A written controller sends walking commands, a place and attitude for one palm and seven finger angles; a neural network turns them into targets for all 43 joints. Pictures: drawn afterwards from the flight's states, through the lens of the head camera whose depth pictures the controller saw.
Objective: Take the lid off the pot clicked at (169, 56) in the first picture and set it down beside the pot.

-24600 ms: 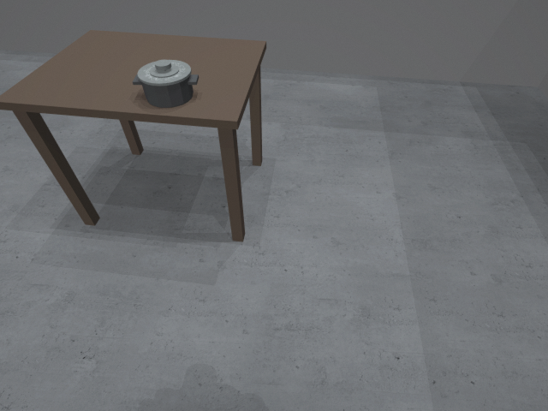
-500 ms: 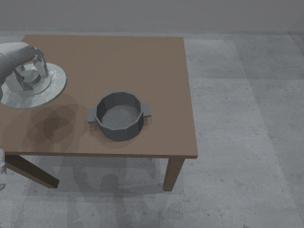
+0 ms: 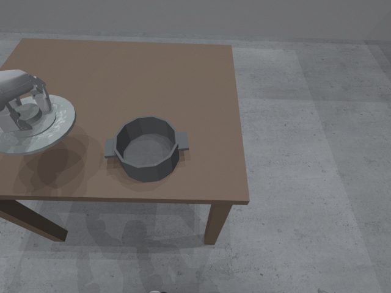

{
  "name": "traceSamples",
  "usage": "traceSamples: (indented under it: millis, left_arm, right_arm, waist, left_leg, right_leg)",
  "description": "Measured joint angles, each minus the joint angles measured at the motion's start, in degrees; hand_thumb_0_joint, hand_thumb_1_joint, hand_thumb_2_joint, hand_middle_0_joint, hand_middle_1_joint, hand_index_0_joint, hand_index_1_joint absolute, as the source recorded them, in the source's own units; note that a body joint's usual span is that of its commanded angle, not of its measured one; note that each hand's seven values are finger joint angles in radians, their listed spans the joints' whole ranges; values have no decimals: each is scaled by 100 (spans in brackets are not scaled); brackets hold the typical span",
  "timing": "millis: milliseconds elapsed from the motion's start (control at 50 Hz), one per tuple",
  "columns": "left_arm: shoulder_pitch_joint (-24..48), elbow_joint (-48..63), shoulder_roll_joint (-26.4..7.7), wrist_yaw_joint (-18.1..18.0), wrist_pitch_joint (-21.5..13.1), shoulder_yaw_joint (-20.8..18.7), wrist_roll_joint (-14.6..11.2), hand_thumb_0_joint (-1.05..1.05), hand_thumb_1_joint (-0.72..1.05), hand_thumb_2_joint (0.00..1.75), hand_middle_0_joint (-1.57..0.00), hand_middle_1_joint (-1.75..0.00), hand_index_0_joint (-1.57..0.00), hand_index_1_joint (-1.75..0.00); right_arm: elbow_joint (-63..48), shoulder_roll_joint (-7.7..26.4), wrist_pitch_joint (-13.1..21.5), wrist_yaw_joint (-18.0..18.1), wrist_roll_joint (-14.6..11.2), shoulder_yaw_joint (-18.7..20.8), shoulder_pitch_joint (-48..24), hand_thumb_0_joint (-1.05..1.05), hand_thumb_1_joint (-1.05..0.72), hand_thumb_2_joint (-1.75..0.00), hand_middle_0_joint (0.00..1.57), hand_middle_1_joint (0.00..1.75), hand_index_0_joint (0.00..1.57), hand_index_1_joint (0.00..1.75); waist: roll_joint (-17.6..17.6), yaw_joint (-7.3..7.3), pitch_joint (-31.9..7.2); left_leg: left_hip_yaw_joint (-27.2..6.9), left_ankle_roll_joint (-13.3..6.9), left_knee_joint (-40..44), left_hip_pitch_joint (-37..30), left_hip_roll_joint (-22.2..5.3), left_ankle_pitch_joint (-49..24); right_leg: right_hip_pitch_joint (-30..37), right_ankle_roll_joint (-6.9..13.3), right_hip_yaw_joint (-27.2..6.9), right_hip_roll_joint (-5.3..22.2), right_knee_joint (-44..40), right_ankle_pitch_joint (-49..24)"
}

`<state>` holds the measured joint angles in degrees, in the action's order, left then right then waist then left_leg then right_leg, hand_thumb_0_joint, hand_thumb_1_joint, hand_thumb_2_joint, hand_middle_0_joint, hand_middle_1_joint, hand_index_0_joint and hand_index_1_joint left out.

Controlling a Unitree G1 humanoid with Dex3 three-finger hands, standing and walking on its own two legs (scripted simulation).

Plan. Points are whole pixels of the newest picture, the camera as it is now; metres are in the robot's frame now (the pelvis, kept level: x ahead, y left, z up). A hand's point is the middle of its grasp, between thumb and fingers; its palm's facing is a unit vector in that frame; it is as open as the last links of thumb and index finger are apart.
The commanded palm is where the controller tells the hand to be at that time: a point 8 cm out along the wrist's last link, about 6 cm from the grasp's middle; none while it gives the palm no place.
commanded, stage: lower the lid onto the table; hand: left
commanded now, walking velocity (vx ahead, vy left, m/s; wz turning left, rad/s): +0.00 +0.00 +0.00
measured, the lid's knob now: (27, 114) +0.45 +0.35 +0.09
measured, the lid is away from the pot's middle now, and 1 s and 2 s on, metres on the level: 0.23 0.22 0.23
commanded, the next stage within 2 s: none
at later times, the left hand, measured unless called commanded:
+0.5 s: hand (24, 128) +0.41 +0.34 +0.09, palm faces -0.44 -0.06 -0.90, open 7.7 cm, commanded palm +0.45 +0.34 +0.15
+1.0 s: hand (37, 134) +0.42 +0.33 +0.06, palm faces -0.47 -0.06 -0.88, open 7.7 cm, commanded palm +0.47 +0.35 +0.12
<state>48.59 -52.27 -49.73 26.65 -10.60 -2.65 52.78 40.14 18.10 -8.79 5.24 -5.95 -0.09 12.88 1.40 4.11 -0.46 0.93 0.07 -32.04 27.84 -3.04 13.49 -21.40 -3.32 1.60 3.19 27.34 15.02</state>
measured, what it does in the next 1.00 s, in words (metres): stands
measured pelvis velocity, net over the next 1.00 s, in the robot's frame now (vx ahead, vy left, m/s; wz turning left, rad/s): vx -0.01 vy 0.01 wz -0.02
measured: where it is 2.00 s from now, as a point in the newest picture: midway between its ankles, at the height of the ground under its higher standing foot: outside the picture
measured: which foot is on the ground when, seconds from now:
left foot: down 0.00-1.00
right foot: down 0.00-1.00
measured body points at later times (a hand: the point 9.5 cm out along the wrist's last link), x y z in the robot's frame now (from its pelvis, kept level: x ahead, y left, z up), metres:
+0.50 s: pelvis -0.01 +0.01 +0.00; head +0.07 +0.02 +0.44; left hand +0.43 +0.34 +0.14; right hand +0.05 -0.27 -0.13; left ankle +0.02 +0.12 -0.73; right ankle -0.02 -0.16 -0.73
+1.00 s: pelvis -0.01 +0.01 -0.01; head +0.08 +0.02 +0.43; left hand +0.44 +0.33 +0.11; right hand +0.01 -0.29 -0.12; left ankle +0.02 +0.12 -0.73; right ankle -0.02 -0.16 -0.73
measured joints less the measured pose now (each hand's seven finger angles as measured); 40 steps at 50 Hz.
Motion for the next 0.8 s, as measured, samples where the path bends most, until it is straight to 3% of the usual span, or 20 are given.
traceSamples:
  millis: [220,440,660,800]
  left_arm:
    - [-164,49,-36,-95,-123,-132,39,1,22,77,-59,-94,-64,-97]
    - [-202,47,126,-201,-144,104,99,1,22,77,-59,-94,-64,-97]
    - [-182,-243,206,-510,-211,33,176,2,22,77,-59,-94,-64,-97]
    - [-168,-418,180,-511,-157,135,240,2,22,77,-59,-94,-64,-97]
  right_arm:
    - [-7,-59,24,15,26,2,39,1,-90,-90,20,30,21,30]
    - [29,-121,22,23,51,10,115,1,-90,-90,20,30,21,30]
    - [30,-121,95,69,42,-17,212,1,-90,-90,20,30,21,30]
    - [49,-78,136,106,31,-11,307,1,-90,-90,20,30,21,30]
  waist:
    - [-10,9,-32]
    - [5,-15,-56]
    - [-20,86,-109]
    - [-25,113,-76]
  left_leg:
    - [4,-27,-165,193,5,54]
    - [26,-72,-249,320,37,40]
    - [78,-86,-288,388,31,21]
    - [101,-87,-334,487,13,24]
  right_leg:
    - [-172,-13,-15,7,115,24]
    - [-303,11,-42,38,200,9]
    - [-414,20,-102,36,277,-6]
    - [-533,1,-133,23,340,-5]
